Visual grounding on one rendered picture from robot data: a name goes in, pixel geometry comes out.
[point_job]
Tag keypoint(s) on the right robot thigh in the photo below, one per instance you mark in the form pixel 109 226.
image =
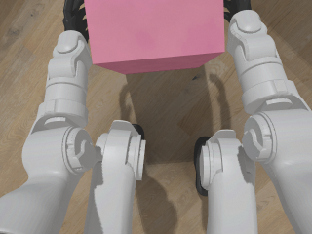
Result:
pixel 231 189

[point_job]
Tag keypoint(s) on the carton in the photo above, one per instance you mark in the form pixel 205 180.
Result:
pixel 142 36

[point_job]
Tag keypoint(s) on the robot left upper arm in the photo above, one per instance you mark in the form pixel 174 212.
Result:
pixel 55 161

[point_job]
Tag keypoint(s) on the left robot forearm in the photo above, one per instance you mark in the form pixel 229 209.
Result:
pixel 66 86

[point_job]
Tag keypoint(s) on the robot right foot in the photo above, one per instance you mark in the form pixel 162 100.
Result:
pixel 201 141

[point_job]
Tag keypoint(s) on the robot right hand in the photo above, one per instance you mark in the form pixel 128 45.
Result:
pixel 235 6

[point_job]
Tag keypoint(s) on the robot right upper arm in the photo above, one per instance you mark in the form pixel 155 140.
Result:
pixel 281 141

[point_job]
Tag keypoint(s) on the right robot forearm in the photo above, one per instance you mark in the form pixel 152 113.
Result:
pixel 263 80

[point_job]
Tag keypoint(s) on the robot left hand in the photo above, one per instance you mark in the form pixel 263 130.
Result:
pixel 73 17

